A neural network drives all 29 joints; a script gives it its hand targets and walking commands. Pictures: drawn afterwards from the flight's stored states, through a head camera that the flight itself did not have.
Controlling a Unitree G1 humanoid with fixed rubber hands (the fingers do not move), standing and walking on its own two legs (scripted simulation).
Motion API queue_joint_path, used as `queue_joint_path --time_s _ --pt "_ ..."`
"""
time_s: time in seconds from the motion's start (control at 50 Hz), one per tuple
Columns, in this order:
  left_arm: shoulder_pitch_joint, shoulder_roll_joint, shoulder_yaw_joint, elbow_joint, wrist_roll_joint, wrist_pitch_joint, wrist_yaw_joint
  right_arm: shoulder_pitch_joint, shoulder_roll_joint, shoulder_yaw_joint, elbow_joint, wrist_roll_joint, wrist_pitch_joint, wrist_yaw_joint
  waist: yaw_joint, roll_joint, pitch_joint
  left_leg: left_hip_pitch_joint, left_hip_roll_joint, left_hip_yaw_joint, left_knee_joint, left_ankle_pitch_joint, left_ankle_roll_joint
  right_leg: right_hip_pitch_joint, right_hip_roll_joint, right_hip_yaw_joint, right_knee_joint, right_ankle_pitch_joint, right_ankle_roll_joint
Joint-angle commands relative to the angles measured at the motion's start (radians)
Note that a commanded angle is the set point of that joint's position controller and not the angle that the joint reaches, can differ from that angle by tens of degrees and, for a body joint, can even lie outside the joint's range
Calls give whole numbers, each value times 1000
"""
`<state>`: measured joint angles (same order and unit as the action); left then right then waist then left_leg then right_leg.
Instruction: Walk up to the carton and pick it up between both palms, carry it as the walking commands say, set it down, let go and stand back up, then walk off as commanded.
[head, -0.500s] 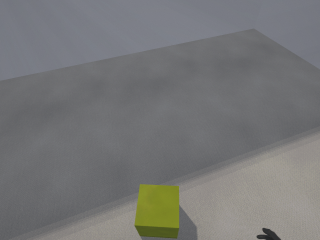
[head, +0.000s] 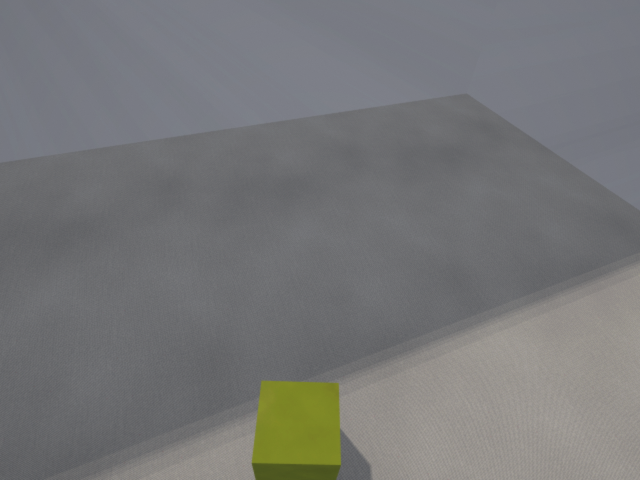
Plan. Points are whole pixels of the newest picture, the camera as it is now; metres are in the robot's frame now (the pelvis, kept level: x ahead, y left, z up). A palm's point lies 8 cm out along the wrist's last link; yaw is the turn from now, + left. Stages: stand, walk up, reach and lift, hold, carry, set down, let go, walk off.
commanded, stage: walk up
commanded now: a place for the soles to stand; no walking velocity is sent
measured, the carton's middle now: (297, 436) +0.41 +0.03 -0.66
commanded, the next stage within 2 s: reach and lift in 1.54 s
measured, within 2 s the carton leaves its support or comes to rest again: neither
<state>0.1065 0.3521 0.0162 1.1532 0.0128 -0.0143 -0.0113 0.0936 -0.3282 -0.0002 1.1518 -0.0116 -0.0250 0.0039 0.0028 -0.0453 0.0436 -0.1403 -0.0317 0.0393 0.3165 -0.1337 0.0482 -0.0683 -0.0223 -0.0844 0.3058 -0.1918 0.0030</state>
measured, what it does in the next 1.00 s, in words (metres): stands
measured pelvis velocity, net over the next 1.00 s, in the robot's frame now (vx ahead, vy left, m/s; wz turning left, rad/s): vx -0.01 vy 0.02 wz -0.03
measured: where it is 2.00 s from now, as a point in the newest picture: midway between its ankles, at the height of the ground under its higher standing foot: outside the picture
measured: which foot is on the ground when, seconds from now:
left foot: down 0.00-1.00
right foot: down 0.00-1.00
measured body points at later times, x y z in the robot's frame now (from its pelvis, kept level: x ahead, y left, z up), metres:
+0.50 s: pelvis +0.02 +0.00 +0.00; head +0.03 +0.01 +0.45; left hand +0.10 +0.30 -0.14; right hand +0.11 -0.29 -0.13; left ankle +0.03 +0.09 -0.75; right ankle -0.01 -0.12 -0.75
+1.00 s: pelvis -0.01 +0.02 -0.01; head +0.03 +0.02 +0.44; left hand +0.08 +0.35 -0.13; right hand +0.10 -0.28 -0.13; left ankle +0.03 +0.09 -0.75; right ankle -0.01 -0.12 -0.75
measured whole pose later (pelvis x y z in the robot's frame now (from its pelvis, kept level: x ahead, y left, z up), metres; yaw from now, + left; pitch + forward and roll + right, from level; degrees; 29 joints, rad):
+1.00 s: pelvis -0.01 +0.02 -0.01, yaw -2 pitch -3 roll +0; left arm 0.13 0.40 0.04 1.05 0.02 0.00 0.03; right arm 0.07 -0.35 -0.05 0.99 -0.02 0.05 0.04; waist 0.01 -0.01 0.13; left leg -0.21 -0.06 0.09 0.46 -0.20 0.08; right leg -0.18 -0.06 -0.03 0.51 -0.28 0.01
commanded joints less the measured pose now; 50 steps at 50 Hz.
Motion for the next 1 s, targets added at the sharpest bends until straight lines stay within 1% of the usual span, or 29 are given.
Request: queue_joint_path --time_s 0.0,0.08,0.1,0.16,0.2,0.22,0.24,0.28,0.3,0.32,0.38,0.44,0.46,0.5,0.54,0.58,0.6,0.62,0.68,0.72,0.76,0.78,0.8,0.82,0.84,0.88,0.9,0.92,0.98 --pt "-35 193 35 -52 1 -21 8 -66 -224 -38 -61 1 -25 -9 1 88 -50 -45 175 -206 -125 -89 -15 10 -105 120 -62 -19 -34" --pt "-27 187 31 -50 -3 -22 10 -57 -227 -41 -64 2 -28 -11 3 75 -66 -17 175 -199 -110 -12 -15 5 -112 124 -59 12 -34" --pt "-25 190 34 -51 -3 -22 11 -53 -225 -40 -64 3 -29 -10 5 61 -66 -12 175 -199 -100 11 -16 7 -112 122 -60 17 -33" --pt "-32 189 33 -53 -4 -22 13 -46 -226 -42 -57 4 -29 -10 -1 46 -60 -3 175 -191 -93 55 -18 -3 -114 119 -60 24 -31" --pt "-30 187 30 -53 -3 -22 15 -45 -226 -44 -58 3 -28 -11 0 48 -59 8 174 -186 -86 86 -18 -8 -115 120 -59 38 -31" --pt "-30 189 32 -55 -4 -22 16 -42 -223 -43 -59 4 -29 -12 1 37 -67 17 176 -187 -78 118 -18 1 -117 122 -58 52 -33" --pt "-29 186 31 -54 -5 -23 17 -39 -224 -43 -60 5 -30 -11 0 45 -70 20 175 -182 -76 135 -19 0 -120 123 -59 65 -33" --pt "-33 187 30 -55 -5 -23 18 -42 -222 -43 -56 5 -29 -11 1 35 -76 27 175 -177 -68 163 -17 2 -122 122 -58 77 -31" --pt "-33 188 29 -57 -5 -22 18 -45 -222 -45 -59 4 -28 -11 -2 40 -66 28 175 -175 -68 161 -18 -5 -121 120 -58 81 -30" --pt "-39 187 30 -60 -5 -22 20 -42 -221 -44 -58 5 -28 -11 -1 27 -77 34 178 -176 -67 181 -15 6 -123 121 -54 98 -31" --pt "-36 188 31 -59 -5 -22 21 -44 -218 -44 -62 6 -27 -12 0 46 -85 48 175 -164 -60 210 -18 11 -130 125 -54 127 -31" --pt "-38 188 32 -64 -4 -22 22 -51 -216 -42 -57 7 -26 -13 2 50 -85 48 175 -158 -56 220 -19 20 -132 122 -58 145 -31" --pt "-21 247 47 -76 -7 -31 39 -68 -274 -71 -88 -6 0 -5 7 97 -45 23 152 -130 -2 286 -10 -2 -158 136 -19 277 -38" --pt "3 260 54 -79 -11 -33 53 -59 -241 -73 -107 -3 16 -1 6 68 -70 11 143 -113 28 283 -10 27 -173 139 9 356 -51" --pt "8 258 57 -82 -10 -33 59 -62 -227 -72 -119 -2 23 3 7 51 -86 0 139 -108 41 262 -5 45 -186 148 15 371 -62" --pt "1 266 61 -97 -8 -31 64 -62 -229 -76 -138 -4 31 9 6 27 -90 -2 133 -108 56 226 -11 31 -195 164 10 339 -73" --pt "3 265 64 -103 -9 -31 65 -65 -231 -79 -150 -5 34 11 8 27 -95 -4 129 -104 66 212 -10 26 -199 174 12 311 -81" --pt "7 266 62 -109 -8 -30 66 -68 -225 -79 -160 -4 36 13 10 10 -94 0 130 -108 73 201 -9 15 -197 172 17 301 -83" --pt "-7 264 63 -131 -4 -26 65 -51 -235 -85 -181 -6 43 21 2 -4 -100 17 133 -109 80 185 -1 -14 -185 160 36 239 -82" --pt "-15 265 64 -148 -3 -22 62 -38 -247 -89 -189 -9 48 25 -3 9 -110 33 139 -114 78 179 11 -44 -167 149 60 176 -79" --pt "-20 250 59 -158 -3 -17 59 -41 -261 -93 -205 -6 49 28 -9 39 -111 30 167 -156 38 165 33 -62 -115 107 121 99 -55" --pt "-13 239 59 -160 -4 -13 57 -50 -260 -94 -208 -5 49 28 -7 63 -100 23 184 -179 9 144 50 -75 -85 85 148 45 -44" --pt "-9 231 56 -161 -3 -9 56 -61 -263 -96 -214 -5 50 29 -5 65 -90 13 200 -195 -8 125 61 -79 -61 59 169 12 -34" --pt "3 224 53 -156 -3 -7 55 -69 -269 -97 -219 -5 51 28 0 95 -88 3 211 -200 -22 96 76 -81 -50 55 179 -24 -32" --pt "22 225 53 -154 -2 -5 54 -74 -273 -102 -228 -8 53 29 2 113 -86 2 213 -201 -23 61 84 -88 -43 50 185 -53 -33" --pt "41 234 60 -152 4 -4 54 -81 -278 -104 -245 -8 58 29 4 130 -74 -31 214 -200 -24 -5 86 -94 -42 52 197 -74 -42" --pt "54 236 63 -153 6 -3 54 -81 -277 -106 -252 -8 61 30 5 121 -67 -45 213 -205 -27 -32 79 -95 -40 55 202 -84 -46" --pt "62 240 65 -154 8 -3 53 -85 -274 -106 -255 -8 63 31 10 136 -62 -60 210 -199 -21 -55 81 -90 -45 61 198 -83 -49" --pt "70 252 74 -162 13 -7 52 -68 -272 -110 -269 -9 66 33 3 109 -58 -80 186 -180 -2 -111 61 -100 -67 92 181 -63 -61"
